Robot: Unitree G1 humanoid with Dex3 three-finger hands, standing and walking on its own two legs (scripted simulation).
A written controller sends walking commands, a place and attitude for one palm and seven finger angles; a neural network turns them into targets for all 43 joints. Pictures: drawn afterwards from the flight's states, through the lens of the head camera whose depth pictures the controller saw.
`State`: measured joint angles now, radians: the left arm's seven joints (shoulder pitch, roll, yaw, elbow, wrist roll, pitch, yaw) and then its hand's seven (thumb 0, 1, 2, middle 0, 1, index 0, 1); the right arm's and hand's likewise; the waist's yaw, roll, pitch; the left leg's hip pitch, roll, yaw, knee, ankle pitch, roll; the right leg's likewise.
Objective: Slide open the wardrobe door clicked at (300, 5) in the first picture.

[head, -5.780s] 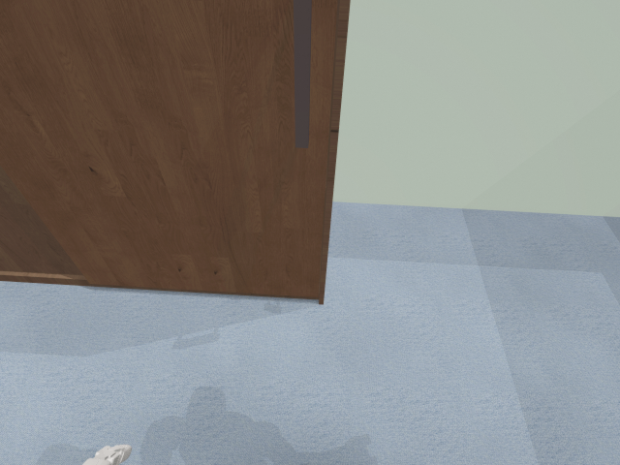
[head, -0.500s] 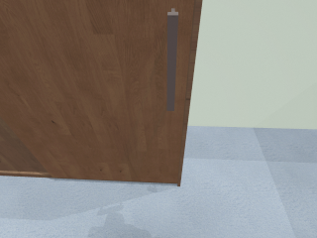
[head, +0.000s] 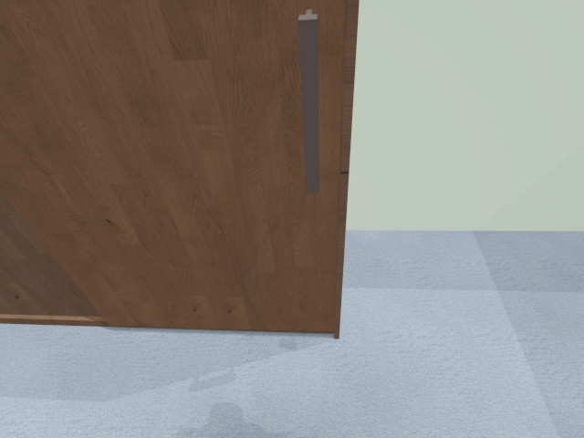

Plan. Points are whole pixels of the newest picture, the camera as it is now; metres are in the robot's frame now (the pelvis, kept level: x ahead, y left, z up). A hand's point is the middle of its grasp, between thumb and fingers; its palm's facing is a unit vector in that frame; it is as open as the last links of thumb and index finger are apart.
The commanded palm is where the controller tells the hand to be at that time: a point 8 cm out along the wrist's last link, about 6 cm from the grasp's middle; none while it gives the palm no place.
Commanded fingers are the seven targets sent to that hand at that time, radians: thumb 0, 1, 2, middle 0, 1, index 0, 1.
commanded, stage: look again from close up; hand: right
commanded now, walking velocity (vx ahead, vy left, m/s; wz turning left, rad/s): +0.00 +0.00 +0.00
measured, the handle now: (311, 111) +0.63 +0.01 +0.17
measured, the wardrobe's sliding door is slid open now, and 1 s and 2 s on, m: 0.00 0.00 0.00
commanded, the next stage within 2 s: none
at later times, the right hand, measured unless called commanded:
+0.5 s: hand out of the picture -0.11 -0.21 -0.17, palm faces +0.03 +0.99 -0.17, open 7.4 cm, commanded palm none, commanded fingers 0.00 -0.90 -0.90 0.20 0.30 0.20 0.30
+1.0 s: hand out of the picture -0.13 -0.20 -0.16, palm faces +0.02 +0.99 -0.13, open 7.4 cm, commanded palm none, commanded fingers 0.00 -0.90 -0.90 0.20 0.30 0.20 0.30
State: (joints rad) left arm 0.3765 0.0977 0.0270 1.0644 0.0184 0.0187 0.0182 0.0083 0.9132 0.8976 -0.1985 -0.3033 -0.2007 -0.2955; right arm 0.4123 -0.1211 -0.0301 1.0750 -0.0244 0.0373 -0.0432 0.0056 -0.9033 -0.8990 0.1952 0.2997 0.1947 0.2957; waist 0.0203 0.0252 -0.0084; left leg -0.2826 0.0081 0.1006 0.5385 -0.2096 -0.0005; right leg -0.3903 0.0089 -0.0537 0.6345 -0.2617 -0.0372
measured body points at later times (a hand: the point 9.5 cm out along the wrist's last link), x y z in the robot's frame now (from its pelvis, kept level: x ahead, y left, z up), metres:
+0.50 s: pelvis -0.06 -0.04 +0.01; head -0.07 -0.07 +0.46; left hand -0.12 +0.19 -0.14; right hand -0.11 -0.27 -0.16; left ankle -0.09 +0.07 -0.72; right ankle -0.03 -0.15 -0.73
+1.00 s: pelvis -0.09 -0.06 +0.02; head -0.08 -0.06 +0.47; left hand -0.11 +0.15 -0.14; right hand -0.13 -0.25 -0.15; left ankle -0.09 +0.07 -0.72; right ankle -0.02 -0.15 -0.72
